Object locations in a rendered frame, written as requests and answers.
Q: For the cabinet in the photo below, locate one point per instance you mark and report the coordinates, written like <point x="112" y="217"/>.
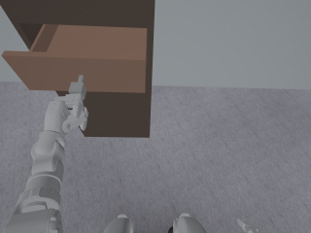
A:
<point x="110" y="114"/>

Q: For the robot left forearm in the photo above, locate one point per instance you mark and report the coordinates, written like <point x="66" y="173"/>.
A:
<point x="45" y="179"/>

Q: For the right robot thigh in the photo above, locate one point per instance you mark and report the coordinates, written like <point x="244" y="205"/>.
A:
<point x="187" y="224"/>

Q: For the handle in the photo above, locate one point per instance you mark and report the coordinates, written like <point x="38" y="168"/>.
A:
<point x="78" y="87"/>

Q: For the robot thigh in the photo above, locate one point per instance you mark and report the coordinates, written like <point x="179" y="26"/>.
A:
<point x="120" y="225"/>
<point x="187" y="224"/>

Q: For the robot left hand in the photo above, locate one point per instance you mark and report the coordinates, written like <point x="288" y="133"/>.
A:
<point x="59" y="119"/>

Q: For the drawer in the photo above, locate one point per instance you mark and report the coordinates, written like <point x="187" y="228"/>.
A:
<point x="111" y="59"/>

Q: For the left robot thigh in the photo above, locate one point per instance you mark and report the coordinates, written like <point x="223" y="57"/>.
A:
<point x="120" y="225"/>

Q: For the robot right hand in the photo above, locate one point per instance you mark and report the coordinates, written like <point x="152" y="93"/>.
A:
<point x="247" y="227"/>

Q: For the left robot upper arm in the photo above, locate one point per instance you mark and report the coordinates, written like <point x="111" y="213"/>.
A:
<point x="41" y="221"/>

